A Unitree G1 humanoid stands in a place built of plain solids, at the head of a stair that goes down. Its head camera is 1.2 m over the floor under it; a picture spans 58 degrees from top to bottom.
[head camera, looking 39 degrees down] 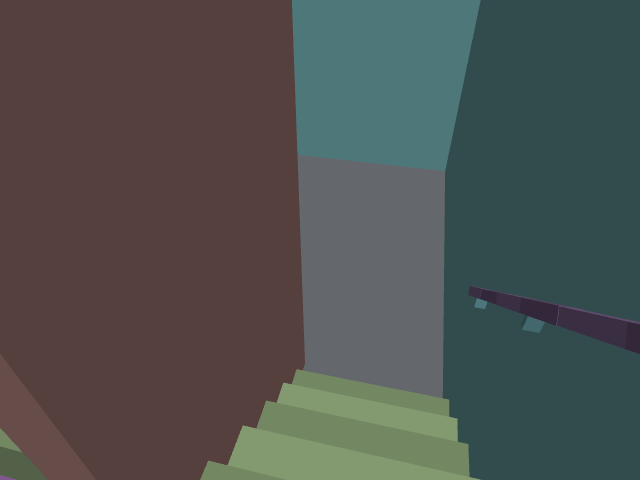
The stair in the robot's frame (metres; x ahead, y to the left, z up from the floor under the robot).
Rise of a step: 0.21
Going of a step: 0.24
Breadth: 0.91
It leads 13 degrees to the right of straight ahead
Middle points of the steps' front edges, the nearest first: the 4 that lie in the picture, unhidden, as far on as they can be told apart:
0.76 -0.14 -0.43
0.99 -0.19 -0.64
1.22 -0.25 -0.86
1.45 -0.30 -1.07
